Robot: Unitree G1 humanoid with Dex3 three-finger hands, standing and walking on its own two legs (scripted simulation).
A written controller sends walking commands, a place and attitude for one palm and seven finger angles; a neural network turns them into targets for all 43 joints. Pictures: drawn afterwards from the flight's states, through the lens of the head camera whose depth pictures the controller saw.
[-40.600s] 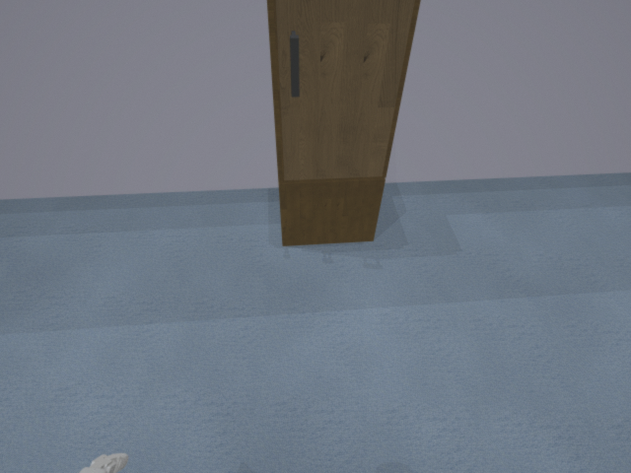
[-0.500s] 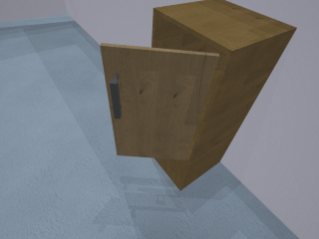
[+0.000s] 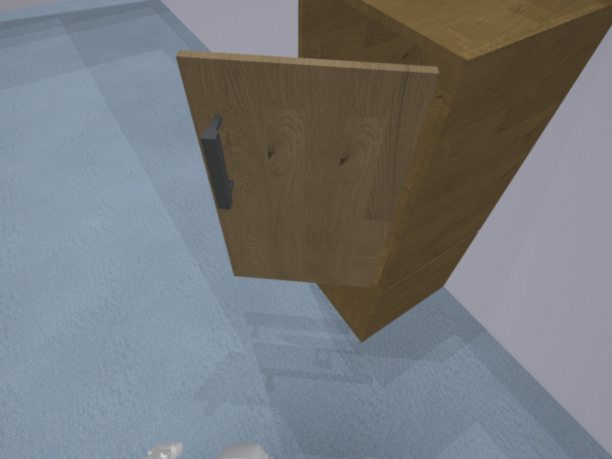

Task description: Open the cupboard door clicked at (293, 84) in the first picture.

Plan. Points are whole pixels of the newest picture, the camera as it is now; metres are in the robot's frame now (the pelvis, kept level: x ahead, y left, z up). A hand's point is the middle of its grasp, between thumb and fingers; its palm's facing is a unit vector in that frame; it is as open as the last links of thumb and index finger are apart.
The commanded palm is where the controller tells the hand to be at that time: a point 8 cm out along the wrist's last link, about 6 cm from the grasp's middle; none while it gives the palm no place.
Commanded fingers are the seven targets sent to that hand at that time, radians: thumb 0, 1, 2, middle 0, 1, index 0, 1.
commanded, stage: come to a stop and stand still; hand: left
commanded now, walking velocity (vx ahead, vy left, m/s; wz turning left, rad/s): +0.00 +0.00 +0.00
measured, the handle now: (221, 164) +0.54 +0.17 +0.04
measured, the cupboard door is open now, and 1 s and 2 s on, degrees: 52 52 52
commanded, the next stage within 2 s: look again from close up in 0.76 s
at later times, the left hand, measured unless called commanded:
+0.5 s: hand out of the picture -0.06 +0.19 -0.16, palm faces +0.03 -0.98 -0.18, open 7.4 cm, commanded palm none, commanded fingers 0.00 0.90 0.90 -0.20 -0.30 -0.20 -0.30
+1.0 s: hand out of the picture -0.05 +0.20 -0.17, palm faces +0.00 -0.98 -0.17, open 7.4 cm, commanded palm none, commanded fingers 0.00 0.90 0.90 -0.20 -0.30 -0.20 -0.30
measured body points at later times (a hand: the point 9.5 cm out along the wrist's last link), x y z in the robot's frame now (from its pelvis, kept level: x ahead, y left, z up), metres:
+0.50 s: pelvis -0.03 +0.03 +0.01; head -0.03 +0.02 +0.46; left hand -0.06 +0.25 -0.15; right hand +0.00 -0.20 -0.15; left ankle -0.01 +0.13 -0.73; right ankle -0.04 -0.10 -0.73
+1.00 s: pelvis -0.04 +0.04 +0.00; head -0.03 +0.03 +0.45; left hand -0.05 +0.25 -0.16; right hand -0.07 -0.17 -0.16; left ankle -0.01 +0.13 -0.73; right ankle -0.04 -0.10 -0.73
